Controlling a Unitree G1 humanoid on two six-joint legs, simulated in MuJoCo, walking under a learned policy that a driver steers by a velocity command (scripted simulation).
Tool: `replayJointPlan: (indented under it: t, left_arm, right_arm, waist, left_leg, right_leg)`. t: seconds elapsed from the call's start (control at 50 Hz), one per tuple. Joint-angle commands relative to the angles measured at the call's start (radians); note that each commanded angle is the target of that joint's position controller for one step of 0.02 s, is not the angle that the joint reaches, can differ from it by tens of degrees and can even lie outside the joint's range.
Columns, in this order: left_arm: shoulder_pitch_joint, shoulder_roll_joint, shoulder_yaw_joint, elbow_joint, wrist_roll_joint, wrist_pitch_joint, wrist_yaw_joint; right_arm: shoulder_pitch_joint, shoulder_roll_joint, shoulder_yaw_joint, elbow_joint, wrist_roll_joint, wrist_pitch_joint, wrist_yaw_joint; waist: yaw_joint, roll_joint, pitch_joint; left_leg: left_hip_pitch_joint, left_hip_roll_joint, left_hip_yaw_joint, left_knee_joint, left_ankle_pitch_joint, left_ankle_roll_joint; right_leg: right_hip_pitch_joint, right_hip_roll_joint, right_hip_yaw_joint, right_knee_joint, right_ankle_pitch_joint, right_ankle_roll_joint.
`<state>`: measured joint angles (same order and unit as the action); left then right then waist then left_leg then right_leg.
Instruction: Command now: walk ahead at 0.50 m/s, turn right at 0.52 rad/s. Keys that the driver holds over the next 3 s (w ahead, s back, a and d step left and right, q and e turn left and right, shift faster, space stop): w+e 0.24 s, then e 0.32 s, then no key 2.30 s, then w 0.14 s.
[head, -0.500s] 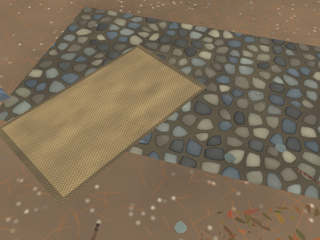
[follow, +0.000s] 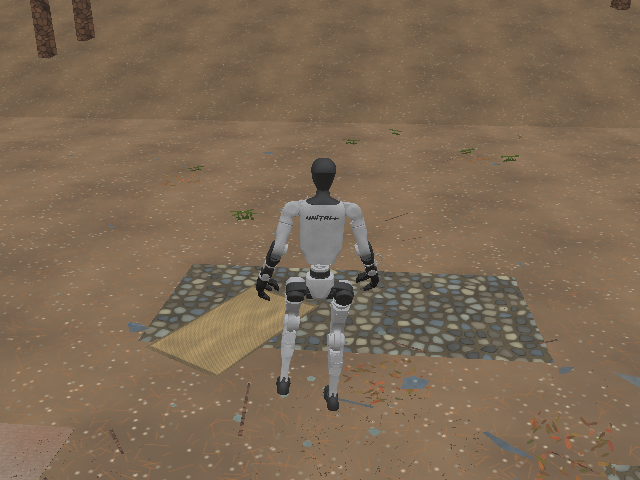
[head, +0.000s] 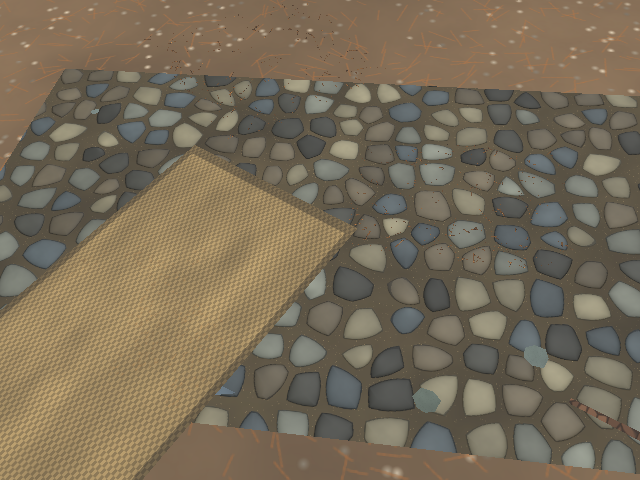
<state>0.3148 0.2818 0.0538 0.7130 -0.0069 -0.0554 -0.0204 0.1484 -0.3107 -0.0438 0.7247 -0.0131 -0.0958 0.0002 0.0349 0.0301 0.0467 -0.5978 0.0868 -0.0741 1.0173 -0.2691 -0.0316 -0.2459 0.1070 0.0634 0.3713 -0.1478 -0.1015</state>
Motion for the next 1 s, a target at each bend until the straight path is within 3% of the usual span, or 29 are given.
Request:
replayJointPlan:
  t: [0.02,0.08,0.16,0.22,0.24,0.26,0.28,0.3,0.32,0.34,0.36,0.38,0.42,0.46,0.56,0.66,0.7,0.72,0.74,0.76,0.78,0.8,0.82,0.84,0.9,0.96,1.0]
  left_arm:
    - [-0.023,0.173,0.049,-0.072,-0.006,-0.016,0.023]
    - [0.017,0.178,0.051,-0.055,-0.012,-0.006,0.035]
    - [0.071,0.177,0.054,-0.03,-0.02,0.007,0.04]
    - [0.059,0.174,0.058,-0.028,-0.017,0.019,0.045]
    - [0.044,0.164,0.055,-0.032,-0.016,0.023,0.045]
    - [0.028,0.132,0.045,-0.043,-0.012,0.024,0.042]
    - [0.027,0.08,0.026,-0.07,0.006,0.024,0.043]
    - [0.184,0.028,0.01,-0.094,-0.015,0.018,0.045]
    - [0.204,0.14,0.028,-0.066,-0.018,0.02,0.049]
    - [0.102,0.193,0.046,-0.073,-0.016,0.031,0.05]
    - [0.04,0.196,0.052,-0.085,-0.009,0.042,0.053]
    - [0.009,0.188,0.057,-0.101,-0.001,0.051,0.054]
    - [0.024,0.127,0.049,-0.107,-0.015,0.073,0.049]
    - [-0.004,0.087,0.038,-0.132,-0.016,0.085,0.048]
    - [-0.078,0.085,0.034,-0.162,-0.007,0.087,0.026]
    - [-0.171,0.093,0.038,-0.207,0.0,0.088,0.004]
    - [-0.145,0.098,0.044,-0.201,0.002,0.086,0.002]
    - [-0.113,0.126,0.055,-0.19,0.005,0.082,0.008]
    - [-0.066,0.206,0.074,-0.193,0.012,0.081,0.023]
    - [-0.086,0.255,0.068,-0.221,0.035,0.082,0.036]
    - [-0.066,0.146,0.04,-0.202,0.035,0.071,0.03]
    - [-0.097,0.129,0.029,-0.188,0.03,0.059,0.023]
    - [-0.137,0.132,0.031,-0.175,0.024,0.053,0.02]
    - [-0.175,0.135,0.031,-0.172,0.017,0.052,0.02]
    - [-0.238,0.127,0.029,-0.156,0.025,0.057,0.026]
    - [-0.238,0.111,0.025,-0.125,0.026,0.058,0.027]
    - [-0.254,0.098,0.018,-0.106,0.021,0.061,0.027]
  right_arm:
    - [-0.016,-0.064,-0.018,-0.065,-0.005,0.003,-0.008]
    - [-0.127,-0.041,-0.009,-0.089,0.002,-0.006,0.001]
    - [-0.206,-0.066,-0.016,-0.115,0.018,-0.022,0.018]
    - [-0.17,-0.099,-0.032,-0.11,0.022,-0.035,0.025]
    - [-0.108,-0.11,-0.041,-0.094,0.021,-0.04,0.022]
    - [-0.02,-0.139,-0.056,-0.077,0.006,-0.044,0.013]
    - [0.114,-0.199,-0.072,-0.072,-0.016,-0.045,0.004]
    - [0.166,-0.256,-0.084,-0.046,-0.028,-0.027,0.005]
    - [0.15,-0.162,-0.067,-0.062,0.004,-0.018,0.011]
    - [0.106,-0.097,-0.048,-0.08,0.006,-0.008,0.006]
    - [0.058,-0.077,-0.038,-0.086,0.0,0.003,0.005]
    - [0.026,-0.065,-0.035,-0.078,0.0,0.011,0.004]
    - [-0.005,-0.069,-0.034,-0.059,-0.005,0.016,0.002]
    - [-0.02,-0.101,-0.046,-0.04,-0.005,0.02,-0.004]
    - [-0.058,-0.137,-0.058,-0.018,0.013,0.047,-0.021]
    - [-0.016,-0.175,-0.065,0.027,0.039,0.063,-0.004]
    - [-0.03,-0.176,-0.063,0.038,0.056,0.068,-0.003]
    - [0.005,-0.149,-0.054,0.055,0.054,0.066,-0.001]
    - [0.045,-0.103,-0.036,0.055,0.021,0.059,0.002]
    - [0.091,-0.04,-0.003,0.028,-0.019,0.056,0.013]
    - [0.04,-0.091,-0.019,0.042,0.0,0.067,0.014]
    - [0.009,-0.121,-0.028,0.035,0.025,0.078,0.013]
    - [0.007,-0.11,-0.029,0.045,0.029,0.086,0.004]
    - [0.006,-0.117,-0.032,0.054,0.02,0.095,-0.006]
    - [0.057,-0.084,-0.024,0.082,0.018,0.114,-0.015]
    - [0.039,-0.064,-0.015,0.085,0.018,0.119,-0.018]
    - [0.049,-0.057,-0.013,0.094,0.014,0.12,-0.013]
  waist:
    - [-0.025,-0.085,-0.06]
    - [0.017,-0.106,-0.046]
    - [0.041,-0.116,-0.037]
    - [0.009,-0.149,-0.041]
    - [-0.026,-0.158,-0.059]
    - [-0.074,-0.144,-0.119]
    - [-0.125,-0.038,-0.268]
    - [-0.049,0.294,-0.379]
    - [-0.059,0.212,-0.352]
    - [-0.085,0.113,-0.245]
    - [-0.074,0.04,-0.183]
    - [-0.055,0.033,-0.135]
    - [-0.021,0.093,-0.094]
    - [-0.02,0.114,-0.09]
    - [-0.033,0.08,-0.133]
    - [-0.058,0.074,-0.106]
    - [-0.028,0.069,-0.108]
    - [-0.017,0.034,-0.127]
    - [-0.016,-0.097,-0.203]
    - [-0.046,-0.309,-0.273]
    - [0.011,-0.203,-0.336]
    - [0.0,-0.172,-0.264]
    - [-0.017,-0.151,-0.224]
    - [-0.027,-0.141,-0.19]
    - [-0.067,-0.156,-0.176]
    - [-0.043,-0.171,-0.177]
    - [-0.058,-0.167,-0.164]
  left_leg:
    - [-0.03,-0.008,0.01,-0.156,0.15,-0.038]
    - [0.042,-0.053,0.013,-0.373,0.322,-0.043]
    - [0.092,-0.085,-0.01,-0.5,0.343,-0.026]
    - [0.153,-0.09,-0.021,-0.545,0.227,0.012]
    - [0.237,-0.093,-0.003,-0.578,0.217,0.034]
    - [0.395,-0.061,-0.013,-0.607,0.245,0.07]
    - [0.653,0.112,-0.161,-0.561,0.344,0.134]
    - [0.944,0.341,-0.576,-0.597,0.414,0.314]
    - [0.911,0.363,-0.634,-0.611,0.377,0.313]
    - [0.803,0.316,-0.451,-0.604,0.474,0.276]
    - [0.691,0.266,-0.304,-0.605,0.607,0.249]
    - [0.599,0.227,-0.218,-0.613,0.691,0.237]
    - [0.466,0.168,-0.092,-0.677,0.678,0.224]
    - [0.448,0.18,-0.041,-0.722,0.704,0.256]
    - [0.467,0.188,0.092,-0.749,0.625,0.25]
    - [0.511,0.204,0.1,-0.681,0.554,0.23]
    - [0.509,0.189,0.107,-0.592,0.516,0.192]
    - [0.469,0.145,0.137,-0.505,0.473,0.147]
    - [0.353,0.076,0.198,-0.341,0.283,0.074]
    - [0.103,-0.044,0.201,-0.086,-0.332,-0.016]
    - [0.1,-0.027,0.06,0.026,-0.432,-0.038]
    - [0.082,-0.014,0.041,0.061,-0.403,-0.041]
    - [0.064,-0.005,0.037,0.034,-0.368,-0.038]
    - [0.075,0.001,0.031,-0.005,-0.323,-0.046]
    - [0.23,-0.024,0.062,-0.126,-0.214,-0.066]
    - [0.306,-0.032,0.07,-0.279,-0.121,-0.055]
    - [0.381,-0.041,0.082,-0.418,-0.019,-0.036]
  right_leg:
    - [0.029,-0.231,0.224,-0.158,0.227,-0.17]
    - [0.0,-0.192,0.2,-0.142,0.133,-0.124]
    - [0.061,-0.223,0.286,-0.081,0.065,-0.106]
    - [0.128,-0.249,0.366,0.005,0.087,-0.086]
    - [0.122,-0.234,0.369,0.051,0.116,-0.071]
    - [0.093,-0.172,0.329,0.185,0.19,-0.033]
    - [-0.025,-0.1,0.244,0.463,0.062,0.015]
    - [-0.37,0.042,0.123,0.77,-0.488,0.088]
    - [-0.459,-0.046,0.148,0.91,-0.499,0.115]
    - [-0.477,-0.073,0.132,0.953,-0.429,0.136]
    - [-0.454,-0.104,0.093,0.942,-0.38,0.154]
    - [-0.438,-0.129,0.076,0.903,-0.348,0.163]
    - [-0.359,-0.153,0.026,0.815,-0.305,0.167]
    - [-0.357,-0.16,-0.002,0.73,-0.262,0.179]
    - [-0.267,-0.181,-0.035,0.501,-0.036,0.16]
    - [-0.185,-0.144,-0.064,0.295,-0.076,0.112]
    - [-0.091,-0.115,-0.087,0.129,-0.004,0.076]
    - [0.029,-0.103,-0.076,0.032,0.124,0.047]
    - [0.222,-0.238,0.077,0.035,0.514,-0.002]
    - [0.391,-0.493,0.375,0.07,0.79,-0.209]
    - [0.322,-0.508,0.374,0.052,0.712,-0.274]
    - [0.272,-0.444,0.289,0.045,0.657,-0.234]
    - [0.238,-0.393,0.235,0.038,0.576,-0.181]
    - [0.192,-0.372,0.207,0.024,0.52,-0.152]
    - [0.051,-0.317,0.127,0.001,0.466,-0.136]
    - [0.034,-0.314,0.134,-0.01,0.319,-0.134]
    - [0.0,-0.298,0.136,-0.005,0.159,-0.109]
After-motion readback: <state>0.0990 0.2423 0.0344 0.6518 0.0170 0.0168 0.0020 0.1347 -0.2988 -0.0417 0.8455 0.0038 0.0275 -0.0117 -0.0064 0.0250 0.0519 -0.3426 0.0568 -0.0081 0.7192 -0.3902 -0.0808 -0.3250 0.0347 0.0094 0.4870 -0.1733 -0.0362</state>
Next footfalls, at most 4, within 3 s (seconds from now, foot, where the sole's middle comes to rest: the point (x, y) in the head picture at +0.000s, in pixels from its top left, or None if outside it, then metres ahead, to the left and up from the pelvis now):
0.28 left None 0.34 0.13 -0.78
0.74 right None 0.35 -0.14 -0.78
1.04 left None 0.42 0.11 -0.78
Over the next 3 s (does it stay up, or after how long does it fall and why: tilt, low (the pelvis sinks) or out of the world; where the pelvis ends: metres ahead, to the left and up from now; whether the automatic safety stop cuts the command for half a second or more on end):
stays up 0.37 0.00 -0.01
